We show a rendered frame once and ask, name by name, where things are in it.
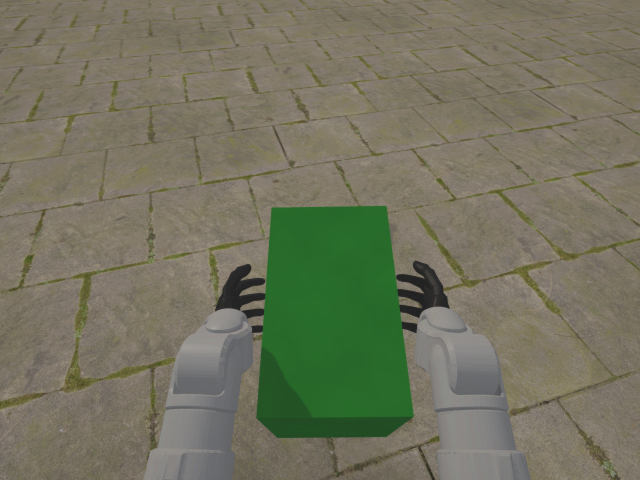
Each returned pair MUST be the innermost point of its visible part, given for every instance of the robot left hand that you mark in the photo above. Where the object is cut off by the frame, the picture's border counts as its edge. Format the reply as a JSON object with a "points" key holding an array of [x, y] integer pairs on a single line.
{"points": [[234, 286]]}

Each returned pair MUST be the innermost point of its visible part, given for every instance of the right robot forearm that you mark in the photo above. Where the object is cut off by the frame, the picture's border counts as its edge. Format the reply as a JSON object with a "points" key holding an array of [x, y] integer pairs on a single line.
{"points": [[475, 431]]}

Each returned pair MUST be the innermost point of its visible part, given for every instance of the left robot forearm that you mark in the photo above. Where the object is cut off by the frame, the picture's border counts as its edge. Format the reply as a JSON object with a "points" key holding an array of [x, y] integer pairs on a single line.
{"points": [[196, 435]]}

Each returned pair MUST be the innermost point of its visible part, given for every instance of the robot right hand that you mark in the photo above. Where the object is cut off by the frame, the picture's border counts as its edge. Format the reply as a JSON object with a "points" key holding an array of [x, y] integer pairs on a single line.
{"points": [[431, 286]]}

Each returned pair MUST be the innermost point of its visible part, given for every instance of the carton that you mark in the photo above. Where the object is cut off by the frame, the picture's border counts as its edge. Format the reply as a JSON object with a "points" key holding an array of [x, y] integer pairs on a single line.
{"points": [[333, 360]]}

